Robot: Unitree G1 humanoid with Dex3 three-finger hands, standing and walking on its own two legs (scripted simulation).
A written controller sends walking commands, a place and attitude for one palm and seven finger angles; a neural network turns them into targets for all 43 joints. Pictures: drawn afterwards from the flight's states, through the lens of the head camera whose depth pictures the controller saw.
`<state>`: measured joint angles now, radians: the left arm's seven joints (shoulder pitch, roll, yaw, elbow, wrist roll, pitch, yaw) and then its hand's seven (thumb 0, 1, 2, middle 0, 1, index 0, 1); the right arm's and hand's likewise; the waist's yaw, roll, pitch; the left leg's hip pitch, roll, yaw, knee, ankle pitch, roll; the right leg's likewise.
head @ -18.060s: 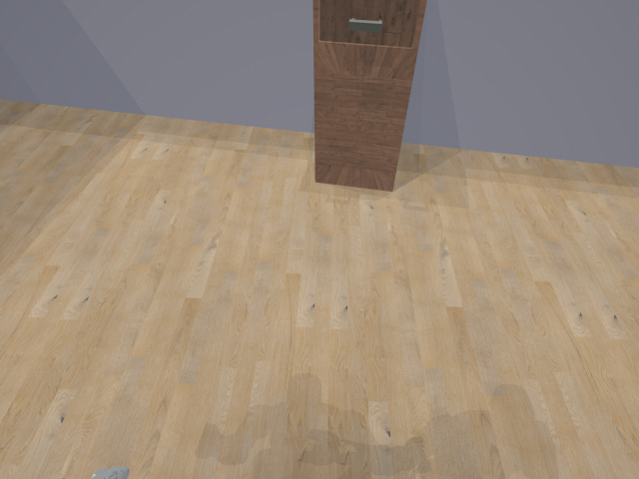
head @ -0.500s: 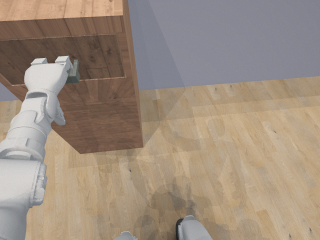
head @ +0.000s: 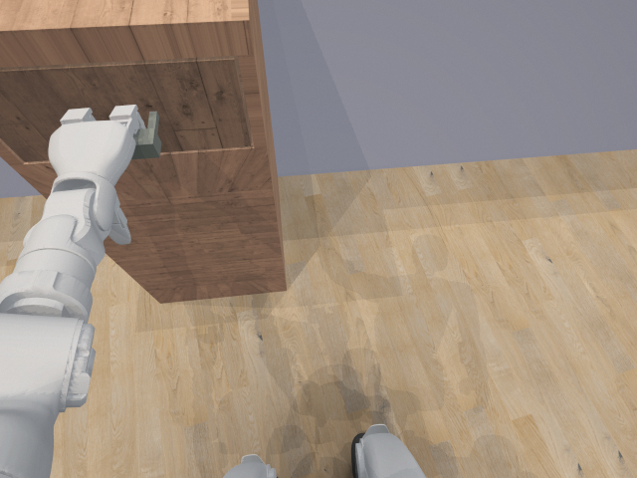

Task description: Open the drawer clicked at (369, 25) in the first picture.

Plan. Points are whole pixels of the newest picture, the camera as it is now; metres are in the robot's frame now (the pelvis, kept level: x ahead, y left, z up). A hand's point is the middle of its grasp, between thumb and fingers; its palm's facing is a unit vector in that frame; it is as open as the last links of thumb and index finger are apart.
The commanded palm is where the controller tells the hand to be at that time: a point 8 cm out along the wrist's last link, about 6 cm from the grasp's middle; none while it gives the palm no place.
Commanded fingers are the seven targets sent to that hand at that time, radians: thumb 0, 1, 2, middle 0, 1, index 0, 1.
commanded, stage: lower the fingers behind the handle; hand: left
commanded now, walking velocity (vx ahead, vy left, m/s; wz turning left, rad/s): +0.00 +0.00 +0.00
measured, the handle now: (115, 133) +0.56 +0.24 +0.04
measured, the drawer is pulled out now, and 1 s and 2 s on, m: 0.00 0.00 0.04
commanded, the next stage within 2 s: close the thumb around the handle in 0.08 s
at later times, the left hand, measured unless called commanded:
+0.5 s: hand (114, 176) +0.50 +0.24 +0.03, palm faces -0.07 +0.01 -1.00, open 11.0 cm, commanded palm +0.49 +0.24 +0.07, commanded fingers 0.00 0.45 0.71 -0.37 -1.30 -0.37 -1.30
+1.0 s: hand (114, 175) +0.51 +0.24 +0.03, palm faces -0.07 +0.00 -1.00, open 6.3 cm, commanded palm +0.48 +0.23 +0.07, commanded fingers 0.00 0.90 0.90 -0.40 -1.35 -0.40 -1.35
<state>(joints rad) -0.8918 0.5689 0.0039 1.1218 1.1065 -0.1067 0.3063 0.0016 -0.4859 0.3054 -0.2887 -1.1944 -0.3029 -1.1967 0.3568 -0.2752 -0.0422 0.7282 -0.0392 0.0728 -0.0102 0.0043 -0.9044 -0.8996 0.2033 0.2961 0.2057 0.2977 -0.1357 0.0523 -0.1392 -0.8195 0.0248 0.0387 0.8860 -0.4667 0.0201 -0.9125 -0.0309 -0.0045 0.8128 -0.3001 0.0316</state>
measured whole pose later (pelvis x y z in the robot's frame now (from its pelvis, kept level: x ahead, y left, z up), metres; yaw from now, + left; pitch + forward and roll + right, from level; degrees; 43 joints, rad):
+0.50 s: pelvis +0.00 +0.00 +0.00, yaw +0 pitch +23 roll -1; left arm -0.90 0.57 0.00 1.13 1.11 -0.10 0.31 0.00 -0.05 0.49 -0.32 -1.24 -0.34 -1.24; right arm 0.36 -0.28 -0.05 0.73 -0.04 0.08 -0.01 0.00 -0.90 -0.90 0.20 0.30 0.21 0.30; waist -0.13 0.05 -0.14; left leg -0.81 0.03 0.03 0.88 -0.47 0.02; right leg -0.91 -0.03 -0.01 0.81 -0.30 0.03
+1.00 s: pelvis +0.00 +0.00 +0.00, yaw +0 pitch +23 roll -1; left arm -0.88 0.57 0.01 1.11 1.10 -0.09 0.31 0.00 0.64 0.76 -0.33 -1.32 -0.35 -1.34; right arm 0.36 -0.28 -0.05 0.73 -0.04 0.08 -0.01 0.00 -0.90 -0.90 0.20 0.30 0.21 0.30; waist -0.14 0.05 -0.14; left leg -0.81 0.03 0.04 0.88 -0.47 0.02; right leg -0.91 -0.03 0.00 0.80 -0.30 0.03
